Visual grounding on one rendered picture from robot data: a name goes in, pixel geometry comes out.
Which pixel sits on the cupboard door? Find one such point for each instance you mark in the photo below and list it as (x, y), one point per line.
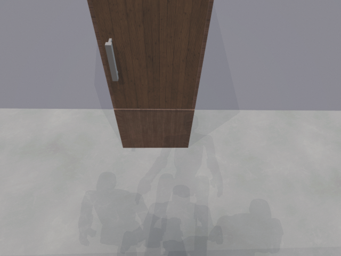
(157, 46)

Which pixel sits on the handle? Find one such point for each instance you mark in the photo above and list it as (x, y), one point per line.
(111, 60)

